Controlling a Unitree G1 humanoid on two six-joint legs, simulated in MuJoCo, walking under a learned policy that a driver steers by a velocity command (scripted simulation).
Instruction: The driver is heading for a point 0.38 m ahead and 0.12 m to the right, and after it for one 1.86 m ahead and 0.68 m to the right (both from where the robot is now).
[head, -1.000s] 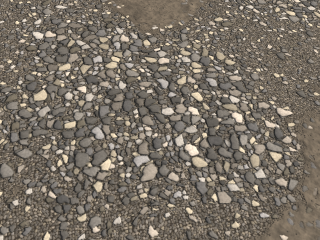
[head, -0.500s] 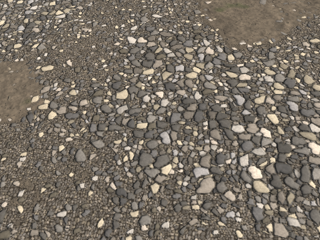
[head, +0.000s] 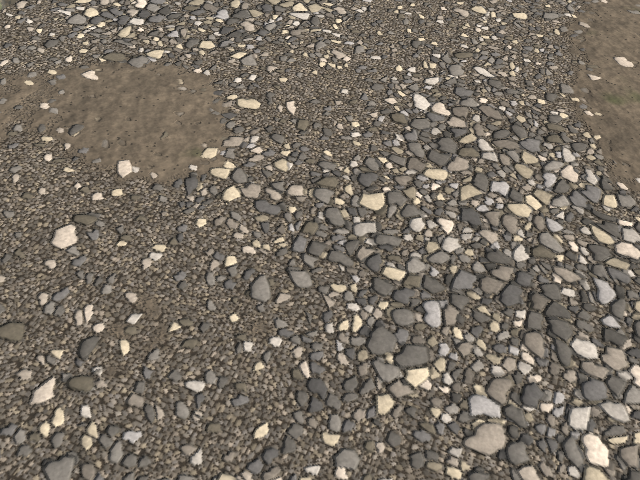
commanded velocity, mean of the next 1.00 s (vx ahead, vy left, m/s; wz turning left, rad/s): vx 0.46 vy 0.00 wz -0.22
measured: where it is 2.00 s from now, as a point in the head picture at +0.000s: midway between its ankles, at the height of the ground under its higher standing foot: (425, 297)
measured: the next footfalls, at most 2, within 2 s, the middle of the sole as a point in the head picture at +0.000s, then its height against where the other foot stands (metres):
right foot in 0.36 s outside the picture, level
left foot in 0.88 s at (292, 406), level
